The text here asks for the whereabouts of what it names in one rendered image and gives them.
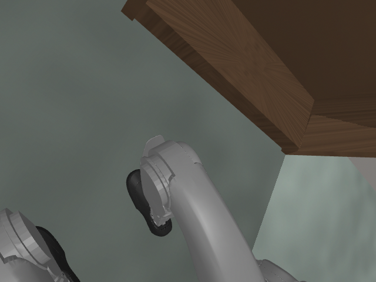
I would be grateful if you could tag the left robot foot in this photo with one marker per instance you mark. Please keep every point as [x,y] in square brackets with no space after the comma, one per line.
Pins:
[58,254]

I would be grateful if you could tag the bookshelf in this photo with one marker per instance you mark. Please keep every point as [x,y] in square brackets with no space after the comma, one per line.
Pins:
[303,71]

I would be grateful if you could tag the right robot hand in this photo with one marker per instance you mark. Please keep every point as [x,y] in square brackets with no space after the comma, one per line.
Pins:
[274,273]

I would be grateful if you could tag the right robot foot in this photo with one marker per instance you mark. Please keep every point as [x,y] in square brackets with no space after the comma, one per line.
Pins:
[134,187]

